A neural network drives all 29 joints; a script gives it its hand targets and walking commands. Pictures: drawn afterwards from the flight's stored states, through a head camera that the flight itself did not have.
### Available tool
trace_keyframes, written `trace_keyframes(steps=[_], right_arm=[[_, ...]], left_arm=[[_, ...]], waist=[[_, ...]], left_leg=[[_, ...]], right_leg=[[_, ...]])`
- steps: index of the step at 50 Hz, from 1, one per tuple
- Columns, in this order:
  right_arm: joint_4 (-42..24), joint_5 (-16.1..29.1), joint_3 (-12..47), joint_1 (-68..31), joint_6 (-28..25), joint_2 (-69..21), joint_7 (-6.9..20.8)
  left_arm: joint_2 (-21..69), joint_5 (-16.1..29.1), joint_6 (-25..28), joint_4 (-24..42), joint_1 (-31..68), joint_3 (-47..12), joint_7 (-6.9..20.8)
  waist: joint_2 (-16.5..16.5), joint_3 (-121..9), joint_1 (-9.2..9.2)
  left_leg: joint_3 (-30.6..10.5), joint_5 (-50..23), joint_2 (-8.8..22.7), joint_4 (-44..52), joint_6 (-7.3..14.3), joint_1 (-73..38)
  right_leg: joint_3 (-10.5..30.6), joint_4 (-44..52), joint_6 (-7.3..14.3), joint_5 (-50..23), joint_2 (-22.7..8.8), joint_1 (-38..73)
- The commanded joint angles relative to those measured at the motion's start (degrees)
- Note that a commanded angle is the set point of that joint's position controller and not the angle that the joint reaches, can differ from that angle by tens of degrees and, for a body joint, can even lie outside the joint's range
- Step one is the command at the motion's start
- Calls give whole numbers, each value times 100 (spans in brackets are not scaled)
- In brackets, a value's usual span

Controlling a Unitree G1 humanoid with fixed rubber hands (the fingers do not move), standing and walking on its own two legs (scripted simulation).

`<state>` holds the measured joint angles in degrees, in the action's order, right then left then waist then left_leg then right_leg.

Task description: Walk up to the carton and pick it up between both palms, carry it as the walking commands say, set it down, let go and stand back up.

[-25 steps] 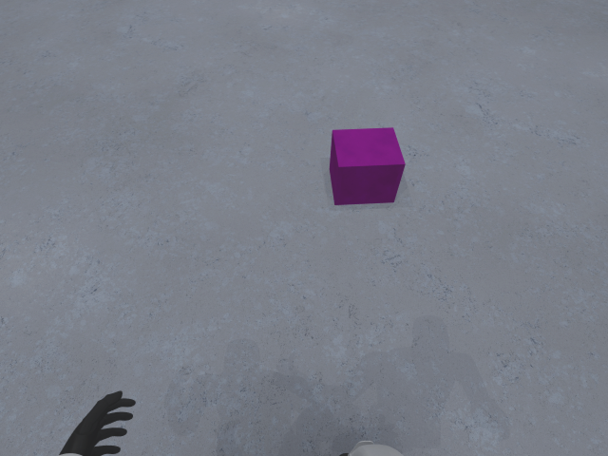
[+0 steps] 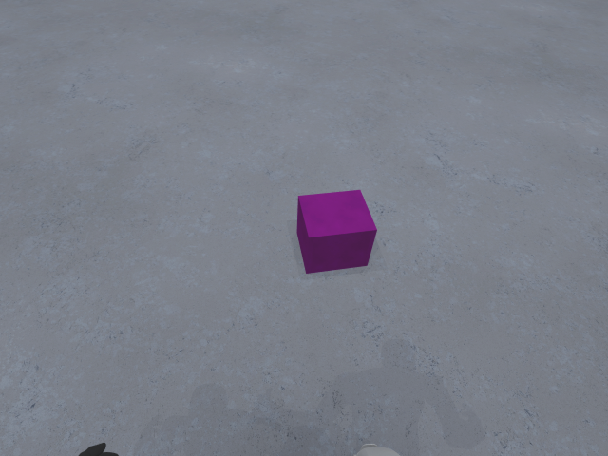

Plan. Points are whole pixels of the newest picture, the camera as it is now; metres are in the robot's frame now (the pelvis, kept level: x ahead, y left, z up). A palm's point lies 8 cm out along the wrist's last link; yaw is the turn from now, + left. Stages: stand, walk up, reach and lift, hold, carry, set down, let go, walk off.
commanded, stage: walk up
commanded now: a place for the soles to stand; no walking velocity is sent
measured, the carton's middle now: (333, 231) +1.07 -0.14 -0.66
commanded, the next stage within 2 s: none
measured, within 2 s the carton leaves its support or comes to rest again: neither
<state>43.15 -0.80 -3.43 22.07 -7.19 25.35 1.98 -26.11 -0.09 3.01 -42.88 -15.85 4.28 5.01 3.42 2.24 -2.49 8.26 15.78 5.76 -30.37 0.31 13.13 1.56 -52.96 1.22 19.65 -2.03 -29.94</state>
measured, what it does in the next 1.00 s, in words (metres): walks ahead: right foot, then left foot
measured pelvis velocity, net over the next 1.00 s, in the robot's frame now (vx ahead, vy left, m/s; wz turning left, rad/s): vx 0.35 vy -0.08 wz -0.07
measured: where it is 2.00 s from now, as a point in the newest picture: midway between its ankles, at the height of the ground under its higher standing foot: (322, 347)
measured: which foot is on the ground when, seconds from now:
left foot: down 0.00-0.16, up 0.18-0.60, down 0.62-1.00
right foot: up 0.00-0.14, down 0.16-0.62, up 0.64-0.98, down 1.00-1.00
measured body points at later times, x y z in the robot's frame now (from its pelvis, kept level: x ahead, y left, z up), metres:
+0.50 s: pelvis +0.18 -0.06 +0.00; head +0.19 -0.08 +0.45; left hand +0.25 +0.28 -0.08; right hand +0.27 -0.38 -0.11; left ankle +0.32 +0.08 -0.70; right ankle +0.17 -0.16 -0.74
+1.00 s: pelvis +0.35 -0.08 -0.01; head +0.37 -0.08 +0.44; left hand +0.51 +0.22 -0.10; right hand +0.34 -0.41 -0.11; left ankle +0.31 +0.07 -0.74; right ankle +0.45 -0.20 -0.74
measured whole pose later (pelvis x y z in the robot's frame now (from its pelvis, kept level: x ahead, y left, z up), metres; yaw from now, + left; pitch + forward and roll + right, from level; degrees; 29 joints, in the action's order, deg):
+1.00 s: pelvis +0.35 -0.08 -0.01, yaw -4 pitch -2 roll +1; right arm 42.6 0.1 -3.2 25.0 -4.1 25.7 3.0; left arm -24.9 -0.6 4.1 -42.6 -13.8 3.4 4.0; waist 1.7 4.3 -3.8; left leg 5.2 22.5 3.8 -33.1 -1.7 8.6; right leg -3.8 -31.7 2.7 7.6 -3.0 -23.4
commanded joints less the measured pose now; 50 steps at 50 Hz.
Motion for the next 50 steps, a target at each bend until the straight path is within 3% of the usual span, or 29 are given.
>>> trace_keyframes(steps=[1,4,5,6,7,8,9,10,12,14,16,18,22,26,28,29,30,31,32,33,35,36,37,40,45,47,48,49,50], right_arm=[[-358,40,-487,-89,-51,1605,26],[-340,61,-463,62,21,1530,36],[-374,69,-403,46,30,1412,19],[-373,62,-302,33,57,1252,-2],[-475,77,-207,47,75,983,-17],[-566,47,-91,162,100,888,-35],[-498,34,-149,-53,122,1177,-61],[-399,84,-249,-8,99,1398,-86],[-209,85,-225,129,136,1226,-108],[-191,85,-191,289,216,1086,-65],[-309,23,-214,80,261,1013,1],[-315,26,-244,-65,312,991,92],[-362,-28,-309,-421,312,1026,211],[-370,-52,-324,-577,226,990,225],[-284,-100,-356,-215,94,1090,161],[-198,-136,-459,368,33,1377,85],[-151,-170,-553,716,-16,1764,4],[-166,-27,-538,515,3,1695,-18],[-227,114,-528,510,49,1674,-30],[-219,94,-514,521,68,1551,-28],[-275,129,-382,274,76,1260,-51],[-258,126,-401,159,85,1289,-51],[-282,147,-378,171,105,1341,-45],[-421,99,-417,100,103,1399,-4],[-446,104,-368,-21,181,1304,76],[-467,112,-306,68,197,1169,65],[-494,85,-263,-44,198,1115,66],[-518,78,-176,-3,214,845,51],[-630,63,-126,103,262,767,35]], left_arm=[[-779,-14,111,418,326,255,135],[-907,-85,134,343,291,328,87],[-957,-92,143,274,128,371,26],[-1058,-87,178,160,-482,431,-41],[-1553,-113,216,-8,-1395,617,-151],[-1729,-72,239,154,-1353,605,-224],[-1669,-29,225,219,-1058,555,-260],[-1565,22,235,255,-741,538,-268],[-1419,120,264,321,-594,462,-349],[-1298,110,290,408,-567,359,-360],[-1253,64,308,476,-488,353,-338],[-1394,11,312,569,-319,404,-308],[-1450,-10,292,602,-320,452,-238],[-1431,-28,268,551,-281,358,-235],[-1143,6,267,546,-422,222,-250],[-951,42,290,614,-412,130,-266],[-553,73,313,692,-664,-25,-274],[-818,30,256,504,-743,88,-325],[-1128,29,246,516,-539,125,-369],[-1162,44,245,545,-400,121,-383],[-960,1,236,477,-377,138,-345],[-877,62,228,442,-417,120,-294],[-868,62,193,390,-382,102,-258],[-755,45,142,454,-170,119,-176],[-736,-48,189,311,-19,239,-130],[-873,-52,232,246,-170,344,-179],[-991,-79,260,131,-515,382,-227],[-1374,-94,265,10,-1253,522,-309],[-1639,-86,304,78,-1431,575,-369]], waist=[[-1548,-5,8],[-1198,-276,94],[-780,-360,263],[-197,-592,622],[1209,-1073,1107],[1212,-972,916],[387,-629,842],[83,-674,731],[256,-457,530],[312,-410,403],[450,-141,361],[703,160,385],[500,251,444],[559,336,391],[-92,47,175],[-842,-558,-156],[-2137,-922,-238],[-1498,-273,-69],[-1012,-343,-134],[-942,-499,-169],[-695,58,45],[-1026,80,92],[-1021,40,86],[-1727,34,13],[-1422,-130,140],[-781,-311,329],[-492,-454,579],[541,-759,955],[880,-687,912]], left_leg=[[-571,104,1015,1347,1038,63],[-311,-248,881,643,815,332],[-240,-662,855,84,694,599],[30,-955,608,-1029,497,1076],[35,-88,69,-2795,236,2076],[-466,1179,-272,-3474,191,2732],[-773,984,20,-3710,210,2811],[-797,911,87,-3692,219,2763],[-996,785,261,-3267,155,2624],[-876,531,172,-2929,57,2050],[-740,306,115,-2448,34,1808],[-614,-132,165,-1792,11,1618],[-501,-517,39,-1125,-6,1019],[-359,-212,-153,-575,111,834],[-402,-5,-328,176,305,118],[-1143,672,57,626,540,-1012],[-3252,1208,1418,1304,949,-1962],[-3838,475,1759,1470,1374,-1783],[-3702,-490,1885,1278,1720,-1965],[-3321,-1978,1806,978,1725,-1998],[-2226,-2794,1384,1007,1465,-1049],[-1718,-2812,1120,966,1358,-943],[-1476,-2798,983,970,1329,-890],[-1016,-1912,699,1216,1267,-601],[-970,-789,641,851,909,332],[-911,-607,549,257,756,623],[-682,-396,340,-446,612,1133],[-393,110,-116,-2049,358,1802],[-798,1301,-491,-2993,230,2341]], right_leg=[[-543,1610,14,-823,-79,548],[-790,1938,146,-1145,75,1554],[-690,2099,234,-896,151,2078],[-273,2528,485,-482,118,2855],[1360,2875,864,90,-868,3873],[3151,3631,1287,697,-1712,3861],[3268,3582,1475,533,-1883,3632],[2796,3296,1583,-540,-1713,3594],[1503,2802,1427,-2358,-1346,3121],[1006,2847,1283,-3097,-1118,2437],[766,3092,1288,-2631,-966,1722],[568,3514,1244,-1057,-890,1110],[1029,3882,1108,1104,-1029,564],[877,3667,1132,1243,-1063,681],[627,2577,899,17,-911,856],[120,1238,641,-845,-514,420],[-410,-406,304,-48,134,-635],[-174,-883,199,606,258,-1296],[43,-1115,155,570,6,-1325],[146,-1170,114,705,15,-1260],[274,-557,43,492,-221,-739],[115,-218,19,364,-220,-542],[-80,34,12,158,-209,-397],[-506,926,-49,-540,-149,-29],[-706,1934,98,-1481,59,1535],[-655,2225,241,-1245,112,2270],[-340,2410,426,-839,-92,2928],[1069,2943,749,188,-981,3546],[2932,3704,1183,1212,-2090,3491]])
